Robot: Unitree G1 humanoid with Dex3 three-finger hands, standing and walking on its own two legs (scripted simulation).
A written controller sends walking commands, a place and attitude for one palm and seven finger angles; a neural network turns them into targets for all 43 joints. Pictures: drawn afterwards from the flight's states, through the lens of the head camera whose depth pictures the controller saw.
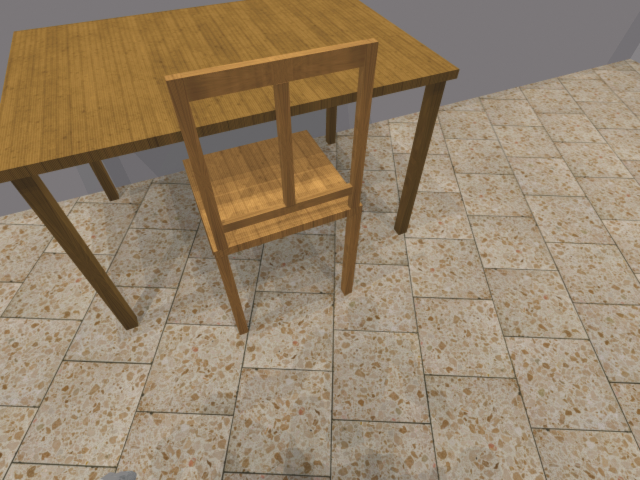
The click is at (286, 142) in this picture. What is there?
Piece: chair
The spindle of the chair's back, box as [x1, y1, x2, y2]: [273, 82, 295, 206]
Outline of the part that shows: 275,84 273,85 283,201 287,206 294,204 295,201 288,82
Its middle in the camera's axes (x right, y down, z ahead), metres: -0.08 -0.20 +0.88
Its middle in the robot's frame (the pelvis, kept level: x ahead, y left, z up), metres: +0.79 +0.12 -0.06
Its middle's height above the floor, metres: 0.71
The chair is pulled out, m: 0.00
